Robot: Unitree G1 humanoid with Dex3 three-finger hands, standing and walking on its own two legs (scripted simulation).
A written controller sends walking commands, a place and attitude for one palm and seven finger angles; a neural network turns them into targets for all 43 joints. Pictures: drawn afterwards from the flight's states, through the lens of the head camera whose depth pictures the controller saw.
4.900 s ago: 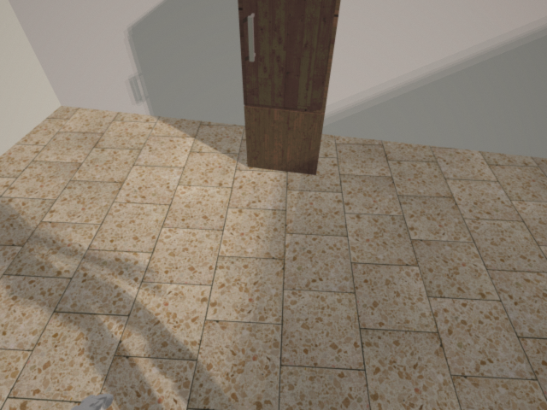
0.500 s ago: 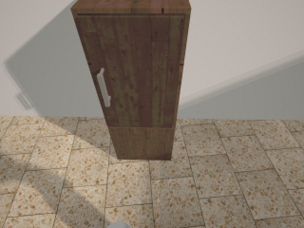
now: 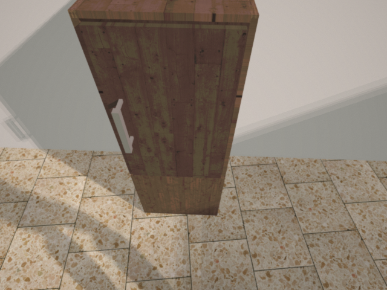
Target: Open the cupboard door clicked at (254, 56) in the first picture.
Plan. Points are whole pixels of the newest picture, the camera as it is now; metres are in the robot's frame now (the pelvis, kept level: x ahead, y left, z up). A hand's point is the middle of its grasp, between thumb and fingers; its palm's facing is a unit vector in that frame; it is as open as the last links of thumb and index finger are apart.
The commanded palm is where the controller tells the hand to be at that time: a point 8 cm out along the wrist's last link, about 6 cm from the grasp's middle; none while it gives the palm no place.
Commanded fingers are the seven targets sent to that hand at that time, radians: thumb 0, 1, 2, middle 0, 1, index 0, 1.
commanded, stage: come to a stop and stand still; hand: left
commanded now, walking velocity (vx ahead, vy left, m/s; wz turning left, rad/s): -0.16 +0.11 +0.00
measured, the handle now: (124, 127) +0.53 +0.24 -0.03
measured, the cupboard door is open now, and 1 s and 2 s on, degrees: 0 0 0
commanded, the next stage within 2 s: look again from close up in 0.72 s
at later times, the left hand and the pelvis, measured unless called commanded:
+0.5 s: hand out of the picture -0.01 +0.21 -0.17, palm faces +0.11 -0.97 -0.21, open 7.4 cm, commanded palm none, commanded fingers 0.00 0.90 0.90 -0.20 -0.30 -0.20 -0.30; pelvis -0.05 +0.01 +0.00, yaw +2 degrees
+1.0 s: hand out of the picture -0.02 +0.17 -0.17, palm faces +0.01 -0.97 -0.25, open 7.3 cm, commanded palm none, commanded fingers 0.00 0.90 0.90 -0.20 -0.30 -0.20 -0.30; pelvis -0.04 -0.01 +0.00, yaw +1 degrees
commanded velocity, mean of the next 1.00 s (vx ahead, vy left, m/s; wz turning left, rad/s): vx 0.02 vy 0.00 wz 0.00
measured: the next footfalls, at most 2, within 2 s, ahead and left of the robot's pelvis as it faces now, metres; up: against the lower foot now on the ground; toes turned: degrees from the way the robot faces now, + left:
right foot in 0.02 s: +0.07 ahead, -0.12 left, +0.00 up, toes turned -5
left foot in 0.46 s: -0.06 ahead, +0.13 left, +0.00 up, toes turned +2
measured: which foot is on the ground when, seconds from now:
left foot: down 0.00-0.04, up 0.06-0.44, down 0.46-1.00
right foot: up 0.00-0.00, down 0.02-0.48, up 0.50-0.82, down 0.84-1.00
